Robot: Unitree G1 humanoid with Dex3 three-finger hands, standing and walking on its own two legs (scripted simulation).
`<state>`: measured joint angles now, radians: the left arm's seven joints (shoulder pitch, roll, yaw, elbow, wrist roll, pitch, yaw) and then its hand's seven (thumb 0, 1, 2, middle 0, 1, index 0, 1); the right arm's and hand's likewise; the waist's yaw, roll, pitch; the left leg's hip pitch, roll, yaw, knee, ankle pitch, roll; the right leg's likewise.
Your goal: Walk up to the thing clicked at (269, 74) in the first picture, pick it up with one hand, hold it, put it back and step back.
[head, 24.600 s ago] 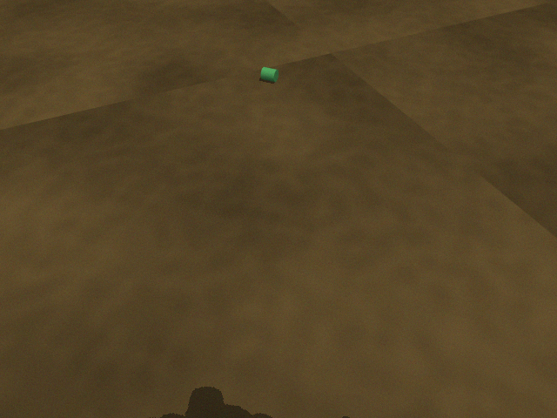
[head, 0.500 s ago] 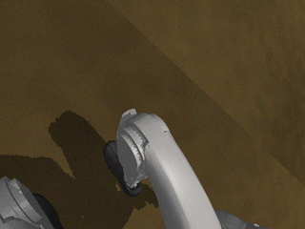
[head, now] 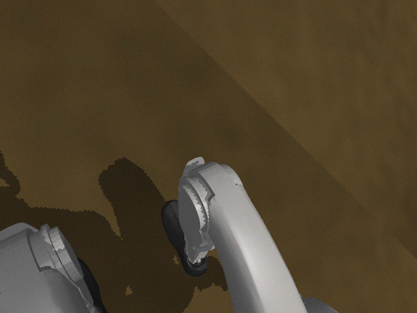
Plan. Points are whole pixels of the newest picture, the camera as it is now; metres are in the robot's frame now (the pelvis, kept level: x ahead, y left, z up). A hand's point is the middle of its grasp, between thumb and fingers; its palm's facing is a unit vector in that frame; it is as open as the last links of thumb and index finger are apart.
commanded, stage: settle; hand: left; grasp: from above
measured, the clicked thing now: out of the picture +0.47 +0.38 -0.23
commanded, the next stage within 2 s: lift in 0.24 s
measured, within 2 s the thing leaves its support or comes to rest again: neither
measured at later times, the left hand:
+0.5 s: hand out of the picture +0.45 +0.36 -0.13, palm faces +0.09 -0.45 -0.89, open 12.7 cm
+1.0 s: hand out of the picture +0.39 +0.35 +0.02, palm faces +0.08 -0.48 -0.87, open 12.7 cm
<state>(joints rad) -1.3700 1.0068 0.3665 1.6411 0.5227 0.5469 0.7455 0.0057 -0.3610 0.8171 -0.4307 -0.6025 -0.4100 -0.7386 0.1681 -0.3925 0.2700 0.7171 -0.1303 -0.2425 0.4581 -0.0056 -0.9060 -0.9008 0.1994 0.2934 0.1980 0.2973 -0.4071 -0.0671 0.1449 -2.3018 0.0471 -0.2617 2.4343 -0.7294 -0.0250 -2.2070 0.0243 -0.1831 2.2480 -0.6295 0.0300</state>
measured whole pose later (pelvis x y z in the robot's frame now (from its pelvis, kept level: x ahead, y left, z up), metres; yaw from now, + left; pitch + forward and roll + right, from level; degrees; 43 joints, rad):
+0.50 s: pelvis +0.00 -0.01 +0.01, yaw +4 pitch +34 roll -9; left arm -1.37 0.88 0.41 1.67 0.56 0.59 0.68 0.02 -0.35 0.81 -0.39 -0.68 -0.38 -0.78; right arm 0.18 -0.35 0.15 0.86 -0.13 -0.23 0.39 0.00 -0.91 -0.90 0.20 0.29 0.20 0.30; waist -0.35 0.02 0.05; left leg -2.27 0.05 -0.18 2.36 -0.70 -0.03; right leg -2.22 0.01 -0.12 2.24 -0.63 0.01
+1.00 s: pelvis +0.01 -0.01 +0.09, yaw +10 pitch +34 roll -2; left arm -1.09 0.54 0.30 1.40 0.47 0.73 0.54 0.02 -0.37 0.83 -0.42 -0.66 -0.41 -0.76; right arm 0.16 -0.30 0.00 0.89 -0.03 -0.16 0.27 0.00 -0.90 -0.90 0.20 0.29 0.20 0.30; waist -0.19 0.06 -0.22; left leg -1.99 0.06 -0.06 2.07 -0.69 -0.03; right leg -1.99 0.00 -0.03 2.03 -0.65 0.00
